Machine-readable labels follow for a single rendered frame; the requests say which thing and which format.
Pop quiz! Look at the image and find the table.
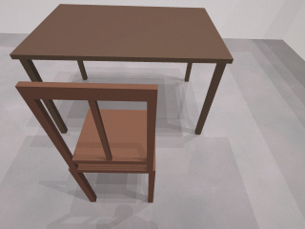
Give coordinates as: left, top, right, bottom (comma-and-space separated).
10, 4, 234, 135

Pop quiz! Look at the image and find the chair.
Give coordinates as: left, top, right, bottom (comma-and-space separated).
15, 81, 158, 203

